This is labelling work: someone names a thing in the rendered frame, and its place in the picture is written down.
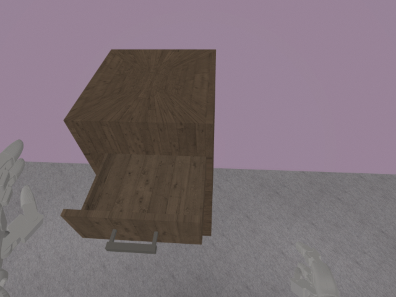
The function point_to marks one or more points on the cabinet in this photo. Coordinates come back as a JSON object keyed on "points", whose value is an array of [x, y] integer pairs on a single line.
{"points": [[150, 102]]}

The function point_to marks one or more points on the left robot hand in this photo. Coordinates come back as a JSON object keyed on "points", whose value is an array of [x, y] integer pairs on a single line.
{"points": [[25, 224]]}

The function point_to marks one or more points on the right robot hand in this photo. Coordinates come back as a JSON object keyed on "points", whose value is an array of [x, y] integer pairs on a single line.
{"points": [[318, 280]]}

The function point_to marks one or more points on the drawer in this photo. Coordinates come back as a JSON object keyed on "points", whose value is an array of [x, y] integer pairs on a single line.
{"points": [[139, 194]]}

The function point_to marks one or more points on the handle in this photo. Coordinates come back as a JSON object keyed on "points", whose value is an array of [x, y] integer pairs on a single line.
{"points": [[132, 247]]}

